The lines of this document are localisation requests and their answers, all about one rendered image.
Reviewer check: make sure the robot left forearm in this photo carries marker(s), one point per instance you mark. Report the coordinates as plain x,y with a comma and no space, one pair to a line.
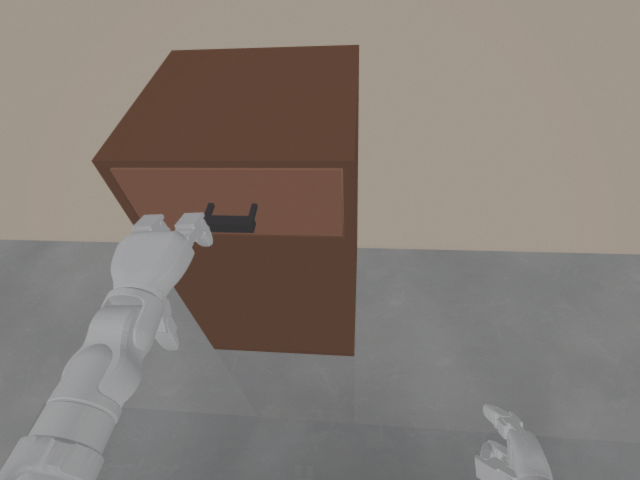
71,433

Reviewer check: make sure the robot right hand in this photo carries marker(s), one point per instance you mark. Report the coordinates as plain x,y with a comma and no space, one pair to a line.
522,457

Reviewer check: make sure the handle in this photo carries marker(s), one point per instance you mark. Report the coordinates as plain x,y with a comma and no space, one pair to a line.
231,224

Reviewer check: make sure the cabinet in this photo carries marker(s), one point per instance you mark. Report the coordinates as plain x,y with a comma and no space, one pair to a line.
276,107

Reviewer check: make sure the drawer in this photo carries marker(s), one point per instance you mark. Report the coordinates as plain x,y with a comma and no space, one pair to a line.
291,201

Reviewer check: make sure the robot left hand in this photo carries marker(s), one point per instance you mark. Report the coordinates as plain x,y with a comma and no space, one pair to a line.
154,259

